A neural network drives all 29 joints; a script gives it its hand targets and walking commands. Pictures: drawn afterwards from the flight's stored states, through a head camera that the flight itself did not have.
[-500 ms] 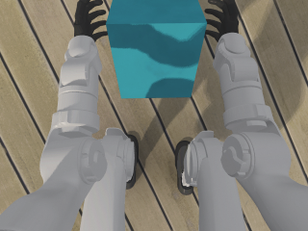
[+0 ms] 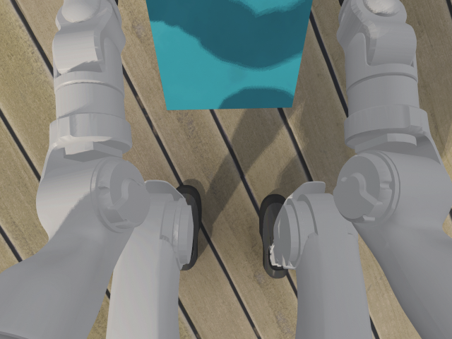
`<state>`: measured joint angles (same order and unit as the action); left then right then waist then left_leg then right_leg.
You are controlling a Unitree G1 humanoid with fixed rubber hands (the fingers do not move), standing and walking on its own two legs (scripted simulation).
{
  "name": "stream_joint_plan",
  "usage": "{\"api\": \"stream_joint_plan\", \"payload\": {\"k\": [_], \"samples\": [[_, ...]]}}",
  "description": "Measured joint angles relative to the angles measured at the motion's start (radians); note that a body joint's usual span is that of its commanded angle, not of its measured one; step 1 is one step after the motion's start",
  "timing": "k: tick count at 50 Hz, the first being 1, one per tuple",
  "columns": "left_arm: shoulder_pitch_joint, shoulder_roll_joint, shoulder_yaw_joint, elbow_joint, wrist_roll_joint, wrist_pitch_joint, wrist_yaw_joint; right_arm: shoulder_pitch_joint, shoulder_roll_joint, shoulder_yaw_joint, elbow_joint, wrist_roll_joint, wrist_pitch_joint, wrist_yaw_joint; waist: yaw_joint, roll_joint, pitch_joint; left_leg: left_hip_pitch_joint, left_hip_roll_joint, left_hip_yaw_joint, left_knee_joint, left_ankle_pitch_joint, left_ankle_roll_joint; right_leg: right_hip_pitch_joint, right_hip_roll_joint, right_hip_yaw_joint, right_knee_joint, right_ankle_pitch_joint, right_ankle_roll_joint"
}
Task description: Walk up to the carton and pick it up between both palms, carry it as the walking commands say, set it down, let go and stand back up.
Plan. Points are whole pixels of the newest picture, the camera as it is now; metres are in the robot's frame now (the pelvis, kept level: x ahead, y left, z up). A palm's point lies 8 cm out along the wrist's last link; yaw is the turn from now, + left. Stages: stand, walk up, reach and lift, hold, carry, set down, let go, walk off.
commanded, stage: set down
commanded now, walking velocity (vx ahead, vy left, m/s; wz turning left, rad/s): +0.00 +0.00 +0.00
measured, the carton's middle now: (227, 14) +0.58 +0.02 -0.24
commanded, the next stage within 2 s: none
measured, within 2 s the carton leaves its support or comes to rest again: neither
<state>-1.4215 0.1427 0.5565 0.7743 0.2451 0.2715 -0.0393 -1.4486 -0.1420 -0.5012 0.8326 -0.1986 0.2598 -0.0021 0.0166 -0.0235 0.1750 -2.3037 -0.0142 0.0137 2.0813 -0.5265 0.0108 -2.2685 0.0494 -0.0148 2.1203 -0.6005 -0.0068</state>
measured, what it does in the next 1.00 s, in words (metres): stands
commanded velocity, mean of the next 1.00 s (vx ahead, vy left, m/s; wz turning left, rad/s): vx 0.00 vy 0.00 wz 0.00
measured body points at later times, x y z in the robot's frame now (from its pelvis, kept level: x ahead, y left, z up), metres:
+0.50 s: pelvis +0.03 +0.00 +0.01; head +0.40 +0.01 +0.26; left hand +0.60 +0.18 -0.13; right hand +0.61 -0.13 -0.13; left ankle +0.12 +0.11 -0.36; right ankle +0.10 -0.11 -0.36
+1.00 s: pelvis +0.02 +0.00 +0.00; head +0.40 +0.01 +0.25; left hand +0.60 +0.18 -0.14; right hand +0.61 -0.13 -0.14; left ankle +0.12 +0.11 -0.36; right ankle +0.10 -0.11 -0.36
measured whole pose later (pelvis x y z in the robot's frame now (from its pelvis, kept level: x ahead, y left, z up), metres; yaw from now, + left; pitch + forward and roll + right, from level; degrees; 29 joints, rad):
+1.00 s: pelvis +0.02 +0.00 +0.00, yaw +0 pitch +47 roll -1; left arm -1.43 0.16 0.58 0.79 0.23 0.18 -0.07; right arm -1.47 -0.13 -0.54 0.82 -0.23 0.17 0.04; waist 0.01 0.00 0.18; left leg -2.34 -0.03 0.01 2.11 -0.59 0.01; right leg -2.29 0.05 -0.02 2.14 -0.67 -0.01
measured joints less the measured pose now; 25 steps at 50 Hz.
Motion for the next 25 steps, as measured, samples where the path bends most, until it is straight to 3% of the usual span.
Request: {"api": "stream_joint_plan", "payload": {"k": [25], "samples": [[0.016, -0.021, 0.037, -0.057, 0.003, -0.075, -0.031, 0.013, 0.035, -0.052, -0.066, -0.014, -0.074, 0.047, -0.004, 0.011, -0.02, -0.012, -0.01, -0.008, -0.009, -0.068, -0.001, -0.001, -0.002, -0.003, -0.018, -0.071, 0.0]]}}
